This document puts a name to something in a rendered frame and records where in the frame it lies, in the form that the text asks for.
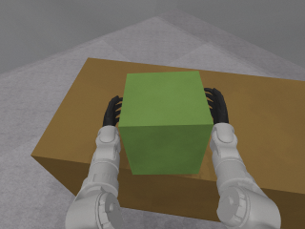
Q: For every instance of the carton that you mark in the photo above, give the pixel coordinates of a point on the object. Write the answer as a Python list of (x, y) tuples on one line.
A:
[(165, 123)]

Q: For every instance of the robot left upper arm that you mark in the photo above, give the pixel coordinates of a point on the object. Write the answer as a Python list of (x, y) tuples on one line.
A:
[(98, 211)]

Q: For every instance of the robot left forearm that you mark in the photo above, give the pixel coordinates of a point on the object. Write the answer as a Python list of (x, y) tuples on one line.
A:
[(104, 168)]

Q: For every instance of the right robot hand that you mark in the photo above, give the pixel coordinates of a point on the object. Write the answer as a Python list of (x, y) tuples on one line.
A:
[(219, 110)]

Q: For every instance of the robot right upper arm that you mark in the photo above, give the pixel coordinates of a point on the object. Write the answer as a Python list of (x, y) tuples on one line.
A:
[(241, 208)]

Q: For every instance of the robot right forearm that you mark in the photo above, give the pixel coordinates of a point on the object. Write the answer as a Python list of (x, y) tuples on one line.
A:
[(228, 165)]

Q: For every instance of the left robot hand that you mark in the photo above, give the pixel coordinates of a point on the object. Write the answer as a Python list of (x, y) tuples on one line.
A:
[(110, 116)]

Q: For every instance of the pedestal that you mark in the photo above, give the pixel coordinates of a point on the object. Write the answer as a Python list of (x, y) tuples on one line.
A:
[(267, 113)]

